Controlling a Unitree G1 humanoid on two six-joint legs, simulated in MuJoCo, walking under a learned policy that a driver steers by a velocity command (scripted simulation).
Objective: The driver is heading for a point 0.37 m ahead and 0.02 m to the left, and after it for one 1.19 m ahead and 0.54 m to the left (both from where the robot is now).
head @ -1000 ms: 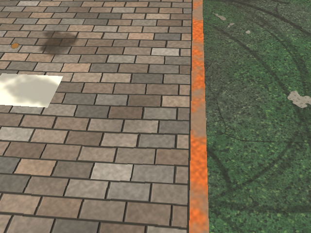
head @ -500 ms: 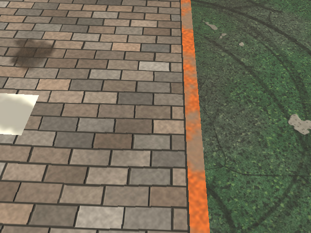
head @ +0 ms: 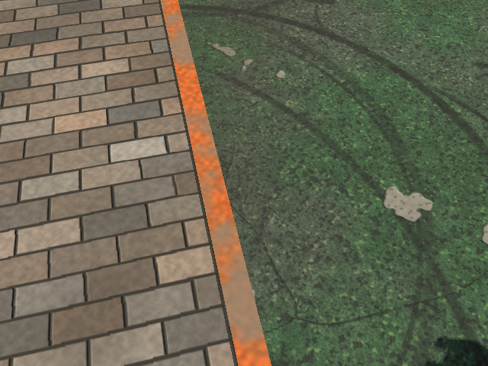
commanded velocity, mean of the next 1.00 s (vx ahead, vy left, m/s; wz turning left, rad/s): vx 0.23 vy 0.00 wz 0.14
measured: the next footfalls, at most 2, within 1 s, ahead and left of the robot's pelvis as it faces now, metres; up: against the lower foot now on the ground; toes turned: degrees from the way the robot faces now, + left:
left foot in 0.36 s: +0.41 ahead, +0.13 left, +0.00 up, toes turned -6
right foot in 0.84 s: +0.42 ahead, -0.09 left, +0.00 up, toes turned +14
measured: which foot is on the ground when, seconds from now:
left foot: up 0.00-0.34, down 0.36-0.84, up 0.86-1.00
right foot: down 0.00-0.36, up 0.38-0.82, down 0.84-1.00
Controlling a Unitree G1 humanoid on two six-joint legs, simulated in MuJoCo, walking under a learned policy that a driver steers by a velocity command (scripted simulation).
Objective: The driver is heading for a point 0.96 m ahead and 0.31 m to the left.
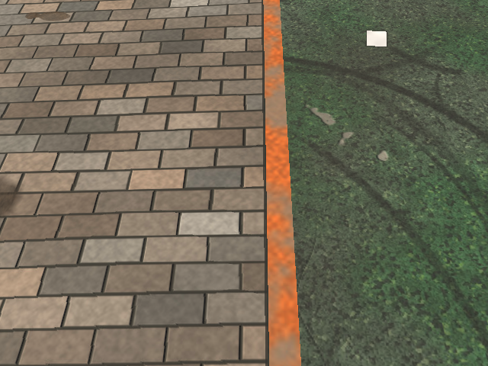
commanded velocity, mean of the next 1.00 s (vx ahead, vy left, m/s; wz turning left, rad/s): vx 0.01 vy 0.00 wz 0.44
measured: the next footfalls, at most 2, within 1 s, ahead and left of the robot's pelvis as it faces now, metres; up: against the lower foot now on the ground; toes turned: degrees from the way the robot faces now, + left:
left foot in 0.24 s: +0.03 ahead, +0.15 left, +0.00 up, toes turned +11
right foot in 0.72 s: +0.10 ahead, -0.07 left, +0.00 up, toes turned +26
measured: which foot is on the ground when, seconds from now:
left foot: up 0.00-0.22, down 0.24-0.72, up 0.74-0.98, down 1.00-1.00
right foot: down 0.00-0.24, up 0.26-0.70, down 0.72-1.00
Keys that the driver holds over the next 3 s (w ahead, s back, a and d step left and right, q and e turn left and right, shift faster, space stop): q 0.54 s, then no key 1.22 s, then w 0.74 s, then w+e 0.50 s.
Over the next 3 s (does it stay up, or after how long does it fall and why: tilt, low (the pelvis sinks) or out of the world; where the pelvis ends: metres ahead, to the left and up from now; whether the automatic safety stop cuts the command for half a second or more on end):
stays up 0.51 0.25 -0.03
